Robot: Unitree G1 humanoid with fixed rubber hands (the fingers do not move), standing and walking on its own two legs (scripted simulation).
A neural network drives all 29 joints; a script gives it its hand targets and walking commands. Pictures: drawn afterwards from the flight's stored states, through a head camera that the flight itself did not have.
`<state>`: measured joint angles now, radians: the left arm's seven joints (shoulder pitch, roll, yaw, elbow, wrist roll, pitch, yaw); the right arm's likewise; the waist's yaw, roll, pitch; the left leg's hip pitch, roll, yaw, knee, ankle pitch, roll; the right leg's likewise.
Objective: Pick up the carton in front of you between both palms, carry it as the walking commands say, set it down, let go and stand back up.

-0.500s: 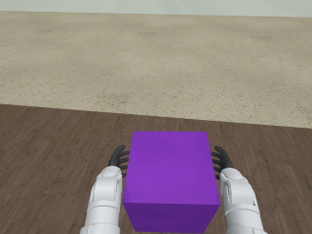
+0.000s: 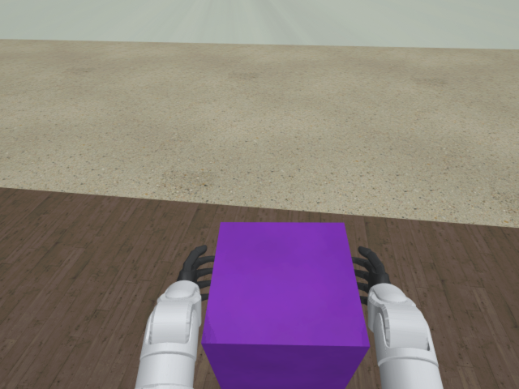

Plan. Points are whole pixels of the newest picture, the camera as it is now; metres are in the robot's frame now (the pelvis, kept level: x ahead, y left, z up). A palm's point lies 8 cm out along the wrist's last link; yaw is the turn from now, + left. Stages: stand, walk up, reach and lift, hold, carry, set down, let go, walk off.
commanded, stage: hold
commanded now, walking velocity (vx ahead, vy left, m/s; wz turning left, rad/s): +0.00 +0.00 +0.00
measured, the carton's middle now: (281, 312) +0.29 +0.00 -0.03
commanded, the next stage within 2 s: carry in 1.24 s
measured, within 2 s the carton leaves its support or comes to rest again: neither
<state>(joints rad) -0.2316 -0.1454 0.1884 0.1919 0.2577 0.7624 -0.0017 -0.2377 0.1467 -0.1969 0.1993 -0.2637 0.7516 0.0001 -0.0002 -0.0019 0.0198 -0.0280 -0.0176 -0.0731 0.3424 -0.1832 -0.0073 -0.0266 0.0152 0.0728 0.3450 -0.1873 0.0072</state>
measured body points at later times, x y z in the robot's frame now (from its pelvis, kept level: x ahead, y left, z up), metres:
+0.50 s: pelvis -0.01 +0.00 +0.00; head -0.05 +0.00 +0.45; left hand +0.29 +0.15 +0.04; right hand +0.29 -0.15 +0.04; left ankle +0.01 +0.13 -0.75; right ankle +0.01 -0.13 -0.75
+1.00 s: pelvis +0.00 +0.00 +0.00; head -0.04 +0.00 +0.45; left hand +0.29 +0.15 +0.04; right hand +0.29 -0.15 +0.04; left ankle +0.01 +0.13 -0.75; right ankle +0.01 -0.13 -0.75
